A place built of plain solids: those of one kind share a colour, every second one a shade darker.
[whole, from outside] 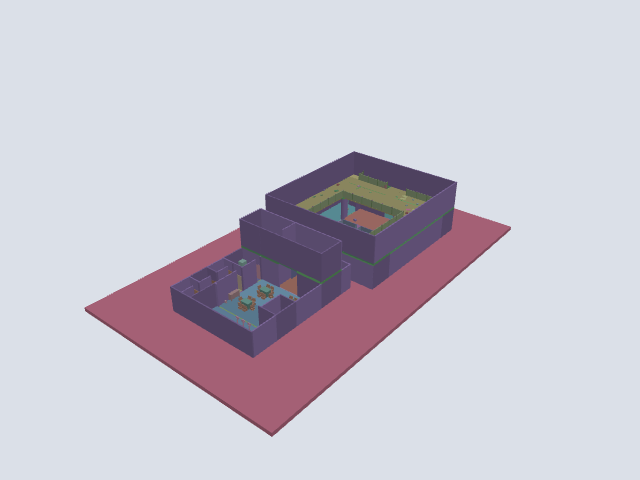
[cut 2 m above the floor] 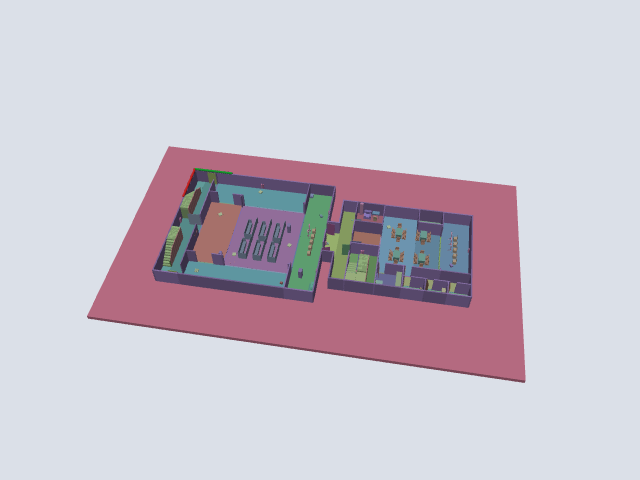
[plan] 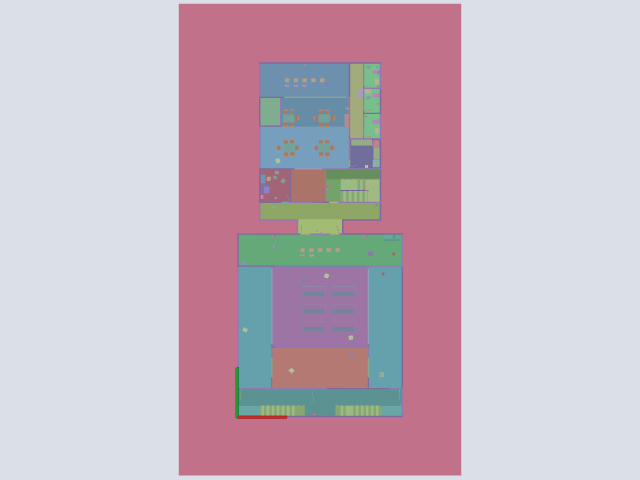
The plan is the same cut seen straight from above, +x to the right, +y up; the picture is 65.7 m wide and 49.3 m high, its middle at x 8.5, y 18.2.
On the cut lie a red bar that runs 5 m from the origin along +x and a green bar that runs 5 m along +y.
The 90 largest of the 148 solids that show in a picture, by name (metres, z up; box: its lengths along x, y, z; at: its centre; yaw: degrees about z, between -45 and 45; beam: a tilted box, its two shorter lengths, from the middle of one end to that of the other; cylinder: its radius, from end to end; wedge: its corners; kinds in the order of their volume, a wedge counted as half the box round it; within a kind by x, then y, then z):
{
 "under_1": {"box": [29.02, 48.47, 0.5], "at": [8.51, 18.23, -0.33]},
 "wall_1": {"box": [0.16, 2.72, 3.51], "at": [0.08, 1.52, 1.46]},
 "wall_2": {"box": [0.16, 12.44, 3.51], "at": [0.08, 9.23, 1.46]},
 "wall_3": {"box": [0.16, 18.57, 3.62], "at": [0.08, 9.45, 5.32]},
 "wall_4": {"box": [0.16, 3.15, 3.51], "at": [0.08, 17.16, 1.46]},
 "wall_5": {"box": [3.91, 0.13, 3.51], "at": [1.96, 15.52, 1.46]},
 "wall_6": {"box": [0.16, 1.67, 3.51], "at": [2.31, 21.16, 1.46]},
 "wall_7": {"box": [0.16, 3.32, 7.43], "at": [2.31, 23.79, 3.41]},
 "wall_8": {"box": [0.16, 4.24, 3.51], "at": [2.31, 27.7, 1.46]},
 "wall_9": {"box": [0.16, 2.83, 3.51], "at": [2.31, 31.36, 1.46]},
 "wall_10": {"box": [0.16, 3.4, 3.51], "at": [2.31, 34.61, 1.46]},
 "wall_11": {"box": [6.53, 0.13, 3.51], "at": [3.27, 18.8, 1.46]},
 "wall_12": {"box": [2.29, 0.13, 3.51], "at": [3.38, 29.89, 1.46]},
 "wall_13": {"box": [2.6, 0.13, 3.51], "at": [3.53, 32.84, 1.46]},
 "wall_14": {"box": [3.63, 0.13, 3.51], "at": [4.05, 25.52, 1.46]},
 "wall_15": {"box": [4.03, 0.16, 3.51], "at": [4.25, 20.25, 1.46]},
 "wall_16": {"box": [0.13, 2.83, 3.51], "at": [4.46, 31.36, 1.46]},
 "wall_17": {"box": [6.29, 0.13, 3.51], "at": [4.56, 2.94, 1.46]},
 "wall_18": {"box": [0.13, 3.32, 3.51], "at": [5.49, 23.79, 1.46]},
 "wall_19": {"box": [0.16, 1.28, 3.51], "at": [6.18, 19.53, 1.46]},
 "wall_20": {"box": [17.02, 0.16, 7.43], "at": [8.51, 0.08, 3.41]},
 "wall_21": {"box": [17.02, 0.16, 3.62], "at": [8.51, 18.81, 5.32]},
 "wall_22": {"box": [12.55, 0.16, 3.62], "at": [8.51, 22.05, 5.32]},
 "wall_23": {"box": [12.55, 0.13, 3.62], "at": [8.51, 25.52, 5.32]},
 "wall_24": {"box": [12.55, 0.16, 3.51], "at": [8.51, 36.39, 1.46]},
 "wall_25": {"box": [0.13, 2.26, 3.62], "at": [9.07, 23.26, 5.32]},
 "wall_26": {"box": [0.13, 3.32, 3.51], "at": [9.07, 23.79, 1.46]},
 "wall_27": {"box": [0.16, 1.28, 3.51], "at": [10.84, 19.53, 1.46]},
 "wall_28": {"box": [0.13, 2.07, 3.51], "at": [11.53, 27.5, 1.46]},
 "wall_29": {"box": [0.13, 3.22, 3.51], "at": [11.53, 31.17, 1.46]},
 "wall_30": {"box": [0.13, 3.4, 3.51], "at": [11.53, 34.61, 1.46]},
 "wall_31": {"box": [6.08, 0.13, 3.51], "at": [11.75, 25.52, 1.46]},
 "wall_32": {"box": [6.38, 0.13, 3.51], "at": [12.41, 2.94, 1.46]},
 "wall_33": {"box": [4.44, 0.13, 3.51], "at": [12.57, 22.07, 1.46]},
 "wall_34": {"box": [4.03, 0.16, 3.51], "at": [12.77, 20.25, 1.46]},
 "wall_35": {"box": [0.13, 1.57, 3.51], "at": [12.99, 30.34, 1.46]},
 "wall_36": {"box": [0.13, 1.57, 3.51], "at": [12.99, 32.94, 1.46]},
 "wall_37": {"box": [0.13, 1.57, 3.51], "at": [12.99, 35.52, 1.46]},
 "wall_38": {"box": [3.32, 0.13, 3.51], "at": [13.12, 28.61, 1.46]},
 "wall_39": {"box": [6.53, 0.13, 3.51], "at": [13.76, 18.8, 1.46]},
 "wall_40": {"box": [1.86, 0.13, 3.51], "at": [13.86, 31.2, 1.46]},
 "wall_41": {"box": [1.86, 0.13, 3.51], "at": [13.86, 33.78, 1.46]},
 "wall_42": {"box": [0.16, 1.67, 3.51], "at": [14.71, 21.16, 1.46]},
 "wall_43": {"box": [0.16, 3.32, 7.43], "at": [14.71, 23.79, 3.41]},
 "wall_44": {"box": [0.16, 2.96, 3.51], "at": [14.71, 27.06, 1.46]},
 "wall_45": {"box": [0.16, 2.46, 3.51], "at": [14.71, 29.9, 1.46]},
 "wall_46": {"box": [0.16, 2.46, 3.51], "at": [14.71, 32.49, 1.46]},
 "wall_47": {"box": [0.16, 2.46, 3.51], "at": [14.71, 35.08, 1.46]},
 "wall_48": {"box": [3.91, 0.13, 3.51], "at": [15.06, 15.52, 1.46]},
 "wall_49": {"box": [0.16, 2.72, 3.51], "at": [16.94, 1.52, 1.46]},
 "wall_50": {"box": [0.16, 12.44, 3.51], "at": [16.94, 9.23, 1.46]},
 "wall_51": {"box": [0.16, 18.57, 3.62], "at": [16.94, 9.45, 5.32]},
 "wall_52": {"box": [0.16, 3.15, 3.51], "at": [16.94, 17.16, 1.46]},
 "floor_side_1": {"box": [3.32, 12.44, 0.5], "at": [1.82, 9.23, -0.25]},
 "floor_side_2": {"box": [3.32, 12.44, 0.5], "at": [15.2, 9.23, -0.25]},
 "floor_chapel_1": {"box": [9.8, 8.16, 0.5], "at": [8.51, 11.37, -0.25]},
 "floor_dais_1": {"box": [16.7, 3.15, 0.65], "at": [8.51, 17.16, -0.17]},
 "floor_school_1": {"box": [9.07, 4.24, 0.5], "at": [6.93, 27.7, -0.25]},
 "floor_school_2": {"box": [6.94, 2.96, 0.5], "at": [8.0, 31.3, -0.25]},
 "stair_1": {"box": [2.63, 1.0, 1.96], "at": [5.63, 0.66, 0.68]},
 "stair_2": {"box": [1.07, 1.0, 3.07], "at": [6.41, 0.66, 1.24]},
 "stair_3": {"box": [0.54, 1.0, 3.44], "at": [10.35, 0.66, 1.42]},
 "stair_4": {"box": [1.84, 1.0, 2.52], "at": [11.0, 0.66, 0.96]},
 "stair_5": {"box": [1.71, 1.09, 2.81], "at": [11.49, 23.87, 1.1]},
 "stair_6": {"box": [2.55, 1.09, 2.31], "at": [11.91, 23.87, 0.85]},
 "upper_floor_gallery_1": {"box": [16.7, 6.13, 0.16], "at": [8.51, 4.22, 3.43]},
 "upper_floor_gallery_2": {"box": [3.45, 8.16, 0.16], "at": [15.13, 11.37, 3.43]},
 "floor_back_rows_1": {"box": [9.8, 4.15, 0.5], "at": [8.51, 5.08, -0.25]},
 "floor_platform_1": {"box": [9.07, 3.4, 0.65], "at": [6.93, 34.61, -0.17]},
 "floor_lobby_1": {"box": [2.1, 1.0, 0.5], "at": [1.21, 0.66, -0.25]},
 "floor_lobby_2": {"box": [3.14, 1.0, 0.5], "at": [8.51, 0.66, -0.25]},
 "floor_lobby_3": {"box": [16.7, 1.72, 0.5], "at": [8.51, 2.02, -0.25]},
 "floor_lobby_4": {"box": [2.1, 1.0, 0.5], "at": [15.81, 0.66, -0.25]},
 "floor_passage_1": {"box": [4.5, 1.47, 0.5], "at": [8.51, 19.59, -0.25]},
 "floor_passage_2": {"box": [12.23, 1.67, 0.5], "at": [8.51, 21.16, -0.25]},
 "stair_landing_1": {"box": [1.47, 1.09, 2.14], "at": [13.89, 23.88, 0.77]},
 "stair_landing_2": {"box": [1.19, 1.2, 2.14], "at": [14.03, 22.73, 0.77]},
 "floor_wc_1": {"box": [1.57, 2.46, 0.5], "at": [13.84, 29.9, -0.25]},
 "floor_wc_2": {"box": [1.57, 2.46, 0.5], "at": [13.84, 32.49, -0.25]},
 "floor_wc_3": {"box": [1.57, 2.46, 0.5], "at": [13.84, 35.08, -0.25]},
 "floor_school_lobby_1": {"box": [3.45, 3.32, 0.5], "at": [7.28, 23.79, -0.25]},
 "floor_back_lobby_1": {"box": [1.33, 7.64, 0.5], "at": [12.26, 32.49, -0.25]},
 "floor_vestry_1": {"box": [3.03, 3.32, 0.5], "at": [3.91, 23.79, -0.25]},
 "floor_class_stair_1": {"box": [1.5, 2.29, 0.5], "at": [9.88, 23.27, -0.25]},
 "floor_class_stair_2": {"box": [5.49, 1.03, 0.5], "at": [11.88, 24.93, -0.25]},
 "floor_kitchen_1": {"box": [3.03, 2.96, 0.5], "at": [13.11, 27.06, -0.25]},
 "floor_stack_store_1": {"box": [2.0, 2.83, 0.5], "at": [3.4, 31.36, -0.25]},
 "fridge_1": {"box": [0.7, 0.75, 1.72], "at": [14.27, 26.05, 0.86]},
 "floor_gap_dais_step_1": {"box": [9.2, 0.13, 0.65], "at": [8.51, 15.52, -0.17]},
 "stair_guard_1": {"box": [9.8, 0.08, 0.99], "at": [8.51, 7.25, 4.0]}
}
